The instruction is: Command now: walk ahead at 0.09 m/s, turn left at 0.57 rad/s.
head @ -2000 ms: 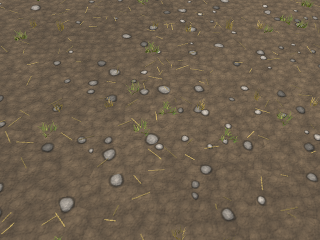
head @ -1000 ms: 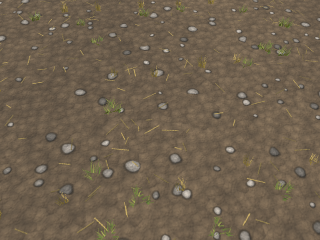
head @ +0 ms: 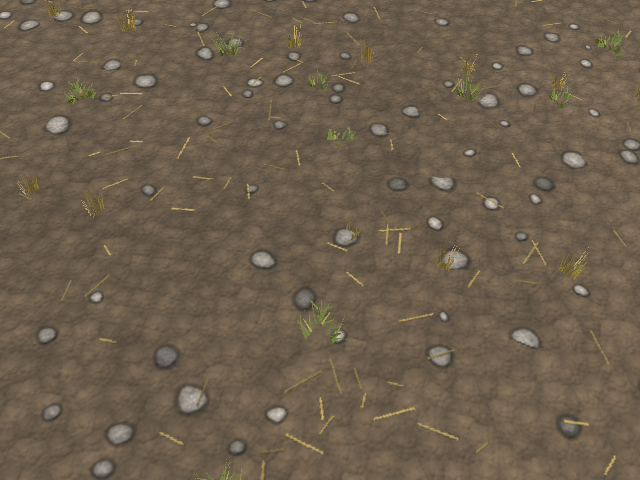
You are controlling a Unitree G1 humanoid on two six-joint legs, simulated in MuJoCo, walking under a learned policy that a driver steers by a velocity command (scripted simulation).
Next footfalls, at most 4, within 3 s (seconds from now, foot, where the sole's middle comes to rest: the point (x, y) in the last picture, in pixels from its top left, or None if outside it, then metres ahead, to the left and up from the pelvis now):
0.48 right None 0.08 -0.13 -0.76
0.70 left None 0.05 0.08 -0.76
2.30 right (330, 466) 0.45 -0.01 -0.76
2.84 left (232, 337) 0.73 0.22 -0.76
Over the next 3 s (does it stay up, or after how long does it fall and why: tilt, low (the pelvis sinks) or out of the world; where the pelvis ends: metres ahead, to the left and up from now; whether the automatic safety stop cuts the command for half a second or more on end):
stays up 0.67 0.14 0.02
